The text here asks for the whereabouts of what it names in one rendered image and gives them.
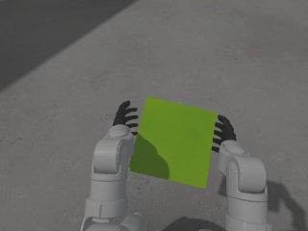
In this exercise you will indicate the left robot upper arm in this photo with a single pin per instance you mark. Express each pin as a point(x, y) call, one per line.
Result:
point(104, 226)

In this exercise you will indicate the robot left hand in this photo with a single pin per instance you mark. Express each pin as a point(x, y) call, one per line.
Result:
point(121, 118)

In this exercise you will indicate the robot right hand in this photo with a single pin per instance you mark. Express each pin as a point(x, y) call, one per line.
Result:
point(227, 133)

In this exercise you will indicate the carton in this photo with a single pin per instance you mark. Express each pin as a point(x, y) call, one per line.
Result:
point(174, 142)

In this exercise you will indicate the robot right forearm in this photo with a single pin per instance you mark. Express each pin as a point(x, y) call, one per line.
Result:
point(246, 189)

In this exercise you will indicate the robot left forearm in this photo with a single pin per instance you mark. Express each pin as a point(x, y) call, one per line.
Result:
point(109, 173)

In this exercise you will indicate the robot left thigh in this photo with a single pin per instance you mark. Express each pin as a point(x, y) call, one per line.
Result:
point(135, 223)

